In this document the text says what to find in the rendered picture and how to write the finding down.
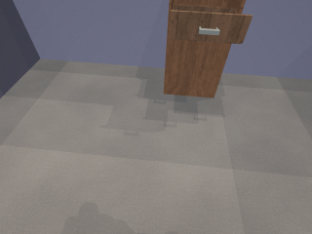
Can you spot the cabinet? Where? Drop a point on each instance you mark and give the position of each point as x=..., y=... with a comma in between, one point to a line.
x=194, y=68

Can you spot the handle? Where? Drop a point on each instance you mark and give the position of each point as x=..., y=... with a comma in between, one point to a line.
x=209, y=31

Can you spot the drawer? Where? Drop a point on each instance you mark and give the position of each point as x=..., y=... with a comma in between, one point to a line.
x=186, y=20

